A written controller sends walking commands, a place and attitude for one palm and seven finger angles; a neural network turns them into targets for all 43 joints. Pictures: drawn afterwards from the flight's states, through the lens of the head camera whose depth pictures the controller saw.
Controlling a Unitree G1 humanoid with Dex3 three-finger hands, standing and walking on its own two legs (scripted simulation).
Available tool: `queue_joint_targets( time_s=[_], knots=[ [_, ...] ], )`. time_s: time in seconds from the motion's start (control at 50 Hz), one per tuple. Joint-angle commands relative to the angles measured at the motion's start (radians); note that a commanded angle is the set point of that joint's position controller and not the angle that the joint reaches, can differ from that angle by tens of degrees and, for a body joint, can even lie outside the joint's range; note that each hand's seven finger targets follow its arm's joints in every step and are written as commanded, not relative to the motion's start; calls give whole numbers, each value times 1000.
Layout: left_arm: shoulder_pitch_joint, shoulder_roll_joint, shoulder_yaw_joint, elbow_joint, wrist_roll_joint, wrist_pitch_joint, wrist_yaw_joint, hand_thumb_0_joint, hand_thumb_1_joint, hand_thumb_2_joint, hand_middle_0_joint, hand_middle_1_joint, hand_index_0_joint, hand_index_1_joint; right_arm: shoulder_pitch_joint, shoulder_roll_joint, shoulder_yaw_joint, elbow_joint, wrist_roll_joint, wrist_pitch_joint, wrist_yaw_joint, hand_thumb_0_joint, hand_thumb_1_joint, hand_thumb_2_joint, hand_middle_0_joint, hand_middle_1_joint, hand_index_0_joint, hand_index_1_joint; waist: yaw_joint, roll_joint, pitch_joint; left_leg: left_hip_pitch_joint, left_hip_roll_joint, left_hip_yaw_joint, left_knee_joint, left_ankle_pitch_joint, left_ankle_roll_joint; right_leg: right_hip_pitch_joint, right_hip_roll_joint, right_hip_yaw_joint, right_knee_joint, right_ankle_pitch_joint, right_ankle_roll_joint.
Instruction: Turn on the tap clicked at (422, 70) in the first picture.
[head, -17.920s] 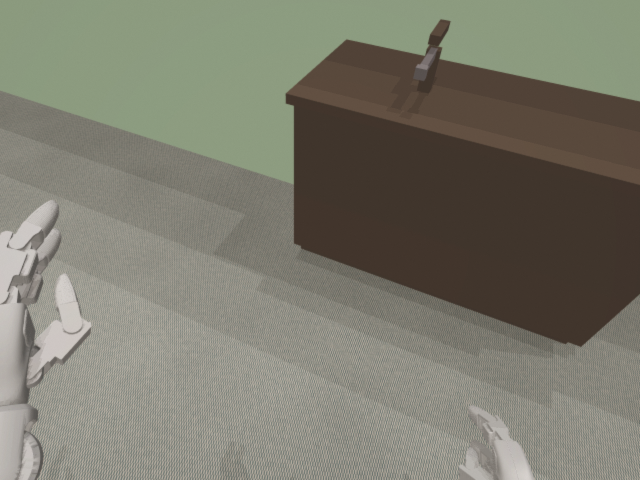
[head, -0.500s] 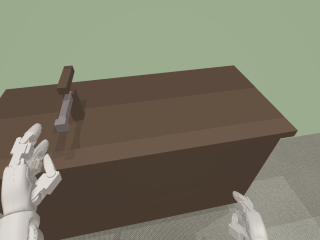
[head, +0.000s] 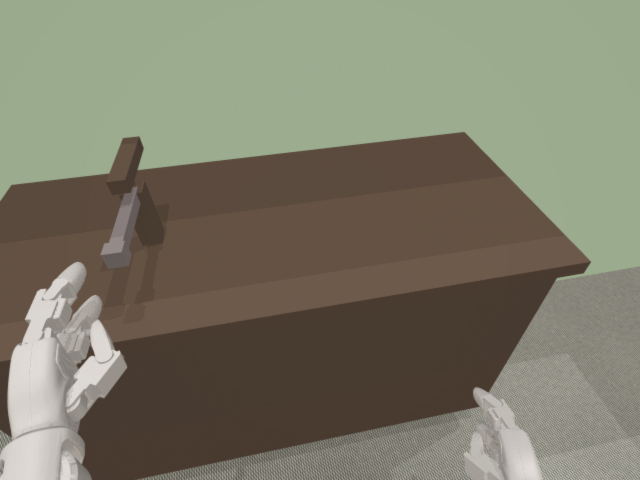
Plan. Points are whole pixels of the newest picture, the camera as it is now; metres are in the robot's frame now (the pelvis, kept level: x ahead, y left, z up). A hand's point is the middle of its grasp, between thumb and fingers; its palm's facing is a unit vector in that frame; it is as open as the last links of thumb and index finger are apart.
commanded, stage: turn the palm inward beside the body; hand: left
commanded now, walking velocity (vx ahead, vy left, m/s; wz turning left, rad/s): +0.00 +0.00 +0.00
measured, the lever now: (116, 254) +0.36 +0.35 +0.09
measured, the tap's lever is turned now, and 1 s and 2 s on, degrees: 0 0 0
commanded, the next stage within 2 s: reach beside the lever's end, fingers flat in 0.18 s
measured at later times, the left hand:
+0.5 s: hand (123, 341) +0.21 +0.24 +0.14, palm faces +0.52 -0.85 -0.13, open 7.4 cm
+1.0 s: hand (102, 320) +0.23 +0.28 +0.13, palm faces +0.56 -0.82 -0.11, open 7.5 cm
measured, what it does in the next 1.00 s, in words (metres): stands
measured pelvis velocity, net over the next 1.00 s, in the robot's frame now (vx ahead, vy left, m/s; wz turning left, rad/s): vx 0.01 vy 0.00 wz -0.01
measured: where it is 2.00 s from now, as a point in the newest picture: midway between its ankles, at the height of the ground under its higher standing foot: outside the picture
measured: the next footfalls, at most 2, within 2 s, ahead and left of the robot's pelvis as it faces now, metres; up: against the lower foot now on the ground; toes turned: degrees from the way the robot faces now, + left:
none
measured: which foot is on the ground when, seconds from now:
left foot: down 0.00-1.00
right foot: down 0.00-1.00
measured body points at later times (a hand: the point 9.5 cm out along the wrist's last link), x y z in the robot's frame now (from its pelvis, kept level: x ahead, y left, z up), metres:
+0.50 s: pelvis +0.02 -0.01 +0.00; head +0.00 -0.03 +0.45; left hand +0.17 +0.28 +0.14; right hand +0.22 -0.22 -0.07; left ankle +0.03 +0.13 -0.72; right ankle +0.01 -0.07 -0.72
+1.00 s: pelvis +0.01 +0.00 +0.00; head +0.00 -0.02 +0.45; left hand +0.20 +0.32 +0.13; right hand +0.20 -0.23 -0.08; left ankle +0.03 +0.13 -0.72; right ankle +0.01 -0.07 -0.72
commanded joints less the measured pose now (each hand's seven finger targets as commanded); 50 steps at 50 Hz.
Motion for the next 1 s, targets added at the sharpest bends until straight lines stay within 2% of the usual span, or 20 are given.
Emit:
queue_joint_targets(
  time_s=[0.0, 0.06, 0.12, 0.14, 0.16, 0.24, 0.3, 0.34, 0.36, 0.4, 0.46, 0.48, 0.52, 0.64, 0.66, 0.68, 0.82, 0.84, 0.86, 0.98],
  knots=[
    [-88, 124, 92, -227, 14, -82, 13, 0, 900, 900, -200, -300, -200, -300, -157, -98, -41, -181, 1, -63, -9, 0, -900, -900, 200, 300, 200, 300, 2, -15, -39, 19, -6, 11, -89, 89, 39, -17, -57, 82, -160, 77, 56],
    [-86, 140, 110, -232, 16, -98, 14, 0, 900, 900, -200, -300, -200, -300, -145, -102, -44, -176, -1, -67, -6, 0, -900, -900, 200, 300, 200, 300, 2, -19, -59, 24, -7, 13, -79, 124, 40, -6, -58, 82, -149, 134, 57],
    [-77, 113, 81, -223, 15, -105, 4, 0, 900, 900, -200, -300, -200, -300, -139, -101, -45, -179, 0, -66, -4, 0, -900, -900, 200, 300, 200, 300, -2, -19, -64, 25, -7, 16, -76, 141, 39, -1, -59, 79, -136, 168, 58],
    [-73, 118, 88, -216, 14, -105, 4, 0, 900, 900, -200, -300, -200, -300, -133, -104, -46, -179, -1, -66, -4, 0, -900, -900, 200, 300, 200, 300, -2, -50, -66, 22, -7, 14, -77, 148, 40, 4, -57, 75, -133, 182, 59],
    [-67, 129, 101, -215, 16, -101, 3, 0, 900, 900, -200, -300, -200, -300, -137, -103, -46, -179, 2, -66, -4, 0, -900, -900, 200, 300, 200, 300, 5, -11, -63, 27, -8, 16, -78, 155, 39, 5, -58, 78, -136, 189, 56],
    [-67, 114, 90, -199, 7, -91, -6, 0, 900, 900, -200, -300, -200, -300, -130, -105, -48, -184, 3, -59, -7, 0, -900, -900, 200, 300, 200, 300, 0, -72, -60, 19, -7, 17, -77, 161, 41, 12, -60, 78, -135, 213, 63],
    [-81, 130, 115, -187, 9, -88, -3, 0, 900, 900, -200, -300, -200, -300, -131, -101, -49, -181, 4, -52, -9, 0, -900, -900, 200, 300, 200, 300, 4, -44, -60, 25, -9, 20, -80, 172, 39, 17, -59, 81, -134, 226, 61],
    [-82, 139, 129, -165, 5, -89, -2, 0, 900, 900, -200, -300, -200, -300, -126, -103, -50, -179, 0, -47, -10, 0, -900, -900, 200, 300, 200, 300, 1, -72, -65, 22, -10, 20, -76, 174, 41, 17, -59, 83, -137, 240, 66],
    [-95, 169, 166, -152, 7, -90, 1, 0, 900, 900, -200, -300, -200, -300, -127, -104, -50, -171, 4, -43, -12, 0, -900, -900, 200, 300, 200, 300, 6, -45, -62, 22, -11, 21, -78, 179, 40, 23, -59, 87, -140, 243, 63],
    [-142, 149, 146, -141, 2, -101, -4, 0, 900, 900, -200, -300, -200, -300, -131, -102, -49, -173, 3, -41, -13, 0, -900, -900, 200, 300, 200, 300, -5, -59, -61, 22, -12, 20, -79, 164, 40, 11, -58, 87, -140, 220, 65],
    [-208, 182, 176, -106, 0, -117, -8, 0, 900, 900, -200, -300, -200, -300, -130, -104, -51, -153, 7, -43, -18, 0, -900, -900, 200, 300, 200, 300, -14, -6, -50, 26, -13, 21, -77, 152, 39, 2, -60, 98, -154, 200, 63],
    [-224, 159, 157, -100, -3, -124, -12, 0, 900, 900, -200, -300, -200, -300, -132, -101, -48, -154, 5, -46, -19, 0, -900, -900, 200, 300, 200, 300, -16, -8, -58, 31, -15, 20, -80, 149, 39, 3, -60, 96, -150, 196, 62],
    [-221, 170, 167, -66, -8, -134, -22, 0, 900, 900, -200, -300, -200, -300, -129, -107, -52, -148, 3, -50, -19, 0, -900, -900, 200, 300, 200, 300, -17, -36, -70, 28, -14, 18, -78, 158, 40, 13, -60, 98, -148, 218, 65],
    [-247, 185, 185, -7, -19, -130, -50, 0, 900, 900, -200, -300, -200, -300, -129, -111, -56, -146, 7, -49, -21, 0, -900, -900, 200, 300, 200, 300, -13, -43, -91, 30, -14, 21, -92, 177, 37, 34, -59, 92, -142, 254, 65],
    [-239, 209, 219, -2, -18, -130, -45, 0, 900, 900, -200, -300, -200, -300, -131, -110, -57, -145, 11, -50, -21, 0, -900, -900, 200, 300, 200, 300, 0, -8, -100, 32, -15, 22, -94, 187, 36, 43, -58, 94, -142, 261, 60],
    [-229, 193, 209, 4, -18, -131, -45, 0, 900, 900, -199, -298, -199, -298, -126, -109, -57, -147, 9, -48, -19, 0, -900, -900, 200, 300, 200, 300, -2, -27, -100, 32, -15, 22, -97, 195, 35, 46, -57, 86, -136, 267, 60],
    [-339, 211, 217, 56, -13, -158, -25, 0, 900, 900, -193, -280, -193, -280, -131, -116, -60, -139, 7, -45, -18, 0, -900, -900, 200, 300, 200, 300, -20, -46, -68, 15, -16, 18, -106, 137, 36, 5, -51, 87, -147, 176, 61],
    [-327, 231, 245, 80, -16, -160, -22, 0, 900, 900, -192, -278, -192, -278, -130, -118, -63, -136, 7, -45, -19, 0, -900, -900, 200, 300, 200, 300, -15, -56, -74, 10, -15, 19, -105, 134, 36, 10, -50, 91, -151, 172, 61],
    [-344, 259, 271, 76, -10, -167, -21, 0, 900, 900, -192, -275, -192, -275, -136, -119, -63, -131, 8, -43, -20, 0, -900, -900, 200, 300, 200, 300, -11, -38, -88, 15, -18, 24, -103, 147, 38, 19, -51, 95, -150, 185, 60],
    [-445, 270, 271, 178, -19, -175, -55, 0, 900, 900, -187, -260, -187, -260, -140, -119, -59, -112, 14, -35, -28, 0, -900, -900, 200, 300, 200, 300, -29, 22, -87, 7, -19, 24, -109, 107, 35, 4, -50, 101, -159, 131, 55]
  ],
)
